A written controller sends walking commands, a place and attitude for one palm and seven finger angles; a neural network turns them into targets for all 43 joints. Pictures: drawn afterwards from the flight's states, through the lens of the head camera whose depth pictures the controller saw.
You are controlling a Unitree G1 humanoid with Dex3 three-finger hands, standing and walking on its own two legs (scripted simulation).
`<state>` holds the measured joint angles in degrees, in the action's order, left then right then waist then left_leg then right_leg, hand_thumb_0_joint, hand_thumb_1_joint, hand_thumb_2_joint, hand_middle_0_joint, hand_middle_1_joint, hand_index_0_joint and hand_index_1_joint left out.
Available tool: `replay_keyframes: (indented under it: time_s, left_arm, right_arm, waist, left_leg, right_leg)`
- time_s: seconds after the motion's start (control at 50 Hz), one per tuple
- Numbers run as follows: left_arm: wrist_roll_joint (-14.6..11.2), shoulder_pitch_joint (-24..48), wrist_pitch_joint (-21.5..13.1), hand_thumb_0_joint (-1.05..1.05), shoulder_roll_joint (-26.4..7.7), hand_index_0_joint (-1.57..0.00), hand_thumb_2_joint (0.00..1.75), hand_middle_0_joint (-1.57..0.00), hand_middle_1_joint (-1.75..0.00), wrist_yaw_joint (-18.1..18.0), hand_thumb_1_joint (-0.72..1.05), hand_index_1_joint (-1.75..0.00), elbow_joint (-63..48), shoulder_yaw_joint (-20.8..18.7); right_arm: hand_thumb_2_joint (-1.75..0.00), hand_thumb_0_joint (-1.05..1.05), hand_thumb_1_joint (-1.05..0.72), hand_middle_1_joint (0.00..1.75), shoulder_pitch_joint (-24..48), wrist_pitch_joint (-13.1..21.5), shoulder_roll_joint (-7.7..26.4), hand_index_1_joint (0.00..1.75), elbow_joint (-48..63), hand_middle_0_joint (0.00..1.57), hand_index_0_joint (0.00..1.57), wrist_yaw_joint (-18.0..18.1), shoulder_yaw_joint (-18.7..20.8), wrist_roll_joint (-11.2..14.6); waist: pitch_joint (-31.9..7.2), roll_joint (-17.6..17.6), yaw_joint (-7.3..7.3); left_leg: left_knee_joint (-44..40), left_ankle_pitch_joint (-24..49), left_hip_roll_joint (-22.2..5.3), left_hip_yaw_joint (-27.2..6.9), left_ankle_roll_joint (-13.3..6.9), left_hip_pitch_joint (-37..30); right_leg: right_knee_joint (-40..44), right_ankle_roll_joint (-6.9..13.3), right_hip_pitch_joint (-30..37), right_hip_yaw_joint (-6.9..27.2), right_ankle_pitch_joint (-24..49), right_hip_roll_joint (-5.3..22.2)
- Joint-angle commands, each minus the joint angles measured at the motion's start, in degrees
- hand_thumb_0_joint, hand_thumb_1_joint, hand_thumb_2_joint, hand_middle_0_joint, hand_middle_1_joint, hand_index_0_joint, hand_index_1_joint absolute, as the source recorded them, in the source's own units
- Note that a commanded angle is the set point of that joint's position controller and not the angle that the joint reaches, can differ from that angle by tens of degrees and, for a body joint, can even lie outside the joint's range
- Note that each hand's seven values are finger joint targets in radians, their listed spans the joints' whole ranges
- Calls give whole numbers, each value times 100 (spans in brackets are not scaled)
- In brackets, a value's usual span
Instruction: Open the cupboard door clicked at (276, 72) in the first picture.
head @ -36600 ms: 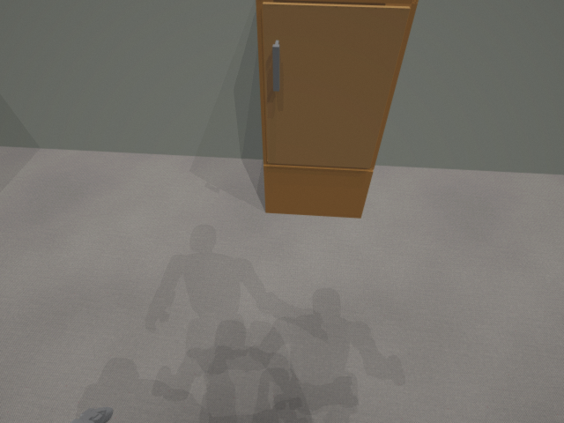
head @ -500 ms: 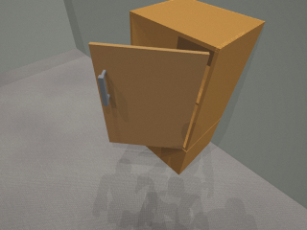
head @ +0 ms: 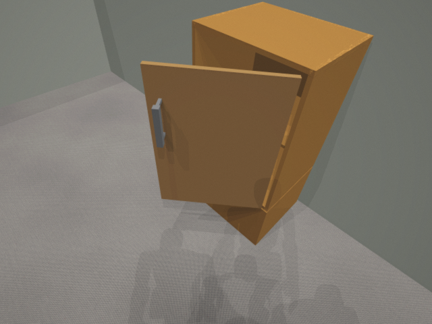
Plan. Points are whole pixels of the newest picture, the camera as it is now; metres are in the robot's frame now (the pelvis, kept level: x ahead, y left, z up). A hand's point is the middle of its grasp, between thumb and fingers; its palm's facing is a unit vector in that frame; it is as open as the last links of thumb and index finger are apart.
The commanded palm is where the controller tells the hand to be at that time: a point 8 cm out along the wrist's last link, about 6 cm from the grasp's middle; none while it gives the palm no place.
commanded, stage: come to a stop and stand still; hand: left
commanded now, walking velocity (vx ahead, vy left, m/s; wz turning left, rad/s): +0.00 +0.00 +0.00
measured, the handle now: (160, 123) +0.66 +0.20 -0.01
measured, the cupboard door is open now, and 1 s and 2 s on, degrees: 40 40 40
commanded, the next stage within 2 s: look again from close up in 1.82 s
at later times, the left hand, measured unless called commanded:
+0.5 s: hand out of the picture -0.10 +0.17 -0.18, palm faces +0.10 -0.99 -0.12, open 7.4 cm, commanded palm none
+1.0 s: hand out of the picture -0.17 +0.29 -0.19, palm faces +0.01 -0.98 -0.18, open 7.4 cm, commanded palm none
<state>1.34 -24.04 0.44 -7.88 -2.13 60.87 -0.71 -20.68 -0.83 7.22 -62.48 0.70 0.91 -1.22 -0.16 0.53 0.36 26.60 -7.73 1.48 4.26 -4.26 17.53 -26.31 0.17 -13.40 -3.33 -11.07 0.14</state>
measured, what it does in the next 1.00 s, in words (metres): walks backwards: right foot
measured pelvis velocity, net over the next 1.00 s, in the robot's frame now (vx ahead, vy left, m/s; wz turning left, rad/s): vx -0.14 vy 0.11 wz -0.05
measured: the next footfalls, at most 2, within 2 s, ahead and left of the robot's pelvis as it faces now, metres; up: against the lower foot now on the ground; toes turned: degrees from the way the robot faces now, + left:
right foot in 0.90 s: -0.10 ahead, -0.03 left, +0.00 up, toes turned -8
left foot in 1.06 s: -0.08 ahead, +0.24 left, +0.00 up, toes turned +0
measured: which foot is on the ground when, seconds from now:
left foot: down 0.00-0.86, up 0.88-1.00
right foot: down 0.00-0.66, up 0.68-0.88, down 0.90-1.00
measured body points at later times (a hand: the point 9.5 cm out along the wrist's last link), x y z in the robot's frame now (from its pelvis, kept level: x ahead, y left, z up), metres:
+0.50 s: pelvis -0.04 +0.03 +0.00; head -0.06 +0.04 +0.45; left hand -0.10 +0.22 -0.17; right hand -0.02 -0.20 -0.15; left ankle +0.08 +0.07 -0.73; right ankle +0.04 -0.12 -0.73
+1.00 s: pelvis -0.14 +0.11 +0.00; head -0.17 +0.15 +0.44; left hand -0.17 +0.34 -0.18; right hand -0.14 -0.13 -0.14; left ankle -0.11 +0.19 -0.67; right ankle -0.14 -0.02 -0.74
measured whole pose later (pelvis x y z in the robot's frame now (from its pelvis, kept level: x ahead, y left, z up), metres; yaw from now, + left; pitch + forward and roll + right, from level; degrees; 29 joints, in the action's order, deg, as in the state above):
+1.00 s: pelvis -0.14 +0.11 +0.00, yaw -3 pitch -3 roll -3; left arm 1.8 -24.3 4.2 -10.0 -3.0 61.4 -4.3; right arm -18.3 -2.7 7.7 -56.6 1.4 4.3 -1.3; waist -1.3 1.8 2.4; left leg 62.9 -22.7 -0.6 1.6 1.1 28.0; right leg -27.3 1.8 -9.5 -5.4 -14.6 0.3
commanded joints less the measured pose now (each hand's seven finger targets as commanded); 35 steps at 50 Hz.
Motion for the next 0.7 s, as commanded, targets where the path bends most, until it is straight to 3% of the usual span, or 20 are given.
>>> replay_keyframes:
  time_s: [0.0,0.26,0.32,0.42,0.5,0.54,0.58,0.6,0.62,0.64,0.66,0.68]
  left_arm:
    - [45,-514,-102,0,-342,-20,90,-20,-30,-47,90,-30,-105,-65]
    - [89,-944,-77,0,-108,-20,90,-20,-30,-53,90,-30,110,-77]
    - [96,-1010,-64,0,-114,-20,90,-20,-30,-46,90,-30,118,-95]
    - [73,-918,-69,0,-213,-20,90,-20,-30,-25,90,-30,86,-128]
    - [49,-376,-4,0,-403,-20,90,-20,-30,-35,90,-30,-41,-205]
    - [29,374,49,0,-593,-20,90,-20,-30,-70,90,-30,-262,-298]
    - [46,1132,62,0,-771,-20,90,-20,-30,-107,90,-30,-520,-377]
    - [41,1268,63,0,-732,-20,90,-20,-30,-106,90,-30,-574,-383]
    - [1,914,93,0,-489,-20,90,-20,-30,-65,90,-30,-545,-337]
    - [-32,368,168,0,-247,-20,90,-20,-30,-56,90,-30,-382,-358]
    - [40,-147,264,0,-255,-20,90,-20,-30,-43,90,-30,-197,-388]
    - [78,-625,296,0,-321,-20,90,-20,-30,2,90,-30,-88,-437]
  right_arm:
    - [-90,0,-90,30,-124,80,624,30,231,20,20,56,174,20]
    - [-90,0,-90,30,70,45,625,30,231,20,20,66,235,27]
    - [-90,0,-90,30,119,27,610,30,247,20,20,59,254,30]
    - [-90,0,-90,30,99,10,519,30,265,20,20,57,247,32]
    - [-90,0,-90,30,-212,-83,380,30,181,20,20,70,277,25]
    - [-90,0,-90,30,-668,-150,302,30,84,20,20,84,339,1]
    - [-90,0,-90,30,-1119,-114,337,30,32,20,20,79,385,40]
    - [-90,0,-90,30,-1261,-35,354,30,52,20,20,75,349,34]
    - [-90,0,-90,30,-1151,46,456,30,134,20,20,102,319,-40]
    - [-90,0,-90,30,-669,91,695,30,309,20,20,147,320,-80]
    - [-90,0,-90,30,110,43,852,30,472,20,20,172,336,-45]
    - [-90,0,-90,30,590,63,788,30,644,20,20,155,287,-48]
  waist:
    - [587,-157,-63]
    - [716,-128,-122]
    - [722,-102,-141]
    - [594,278,-72]
    - [545,698,191]
    - [410,911,499]
    - [450,690,731]
    - [703,202,740]
    - [916,-998,531]
    - [846,-2226,194]
    - [747,-1978,-188]
    - [606,-1239,-548]
  left_leg:
    - [-1238,-2304,-806,-1207,106,579]
    - [-1506,-2584,-823,-1254,130,619]
    - [-1446,-2604,-748,-1170,157,639]
    - [-955,-2130,-506,-897,246,221]
    - [509,-1504,-160,-459,356,-690]
    - [1900,-1177,-24,-257,418,-1349]
    - [1933,-1411,-265,-600,361,-1571]
    - [950,-1772,-456,-921,284,-1194]
    - [-647,-2938,-924,-1870,176,-415]
    - [-2320,-4475,-1757,-3203,262,1091]
    - [-2767,-4825,-1881,-3222,217,2179]
    - [-2808,-4340,-1722,-2907,327,2525]
  right_leg:
    - [506,121,-178,582,-1153,377]
    - [274,106,-244,501,-1047,268]
    - [326,110,-288,565,-1212,270]
    - [682,201,-678,888,-1632,430]
    - [1292,350,-1904,1203,-2536,803]
    - [1682,547,-2822,1403,-2963,1145]
    - [1305,487,-3201,1250,-2625,1152]
    - [556,380,-3031,1080,-2348,895]
    - [-723,190,-2724,671,-1958,234]
    - [-2439,-21,-1482,229,-1427,-341]
    - [-3657,25,-659,649,-1146,-202]
    - [-4444,46,-383,443,-1018,-310]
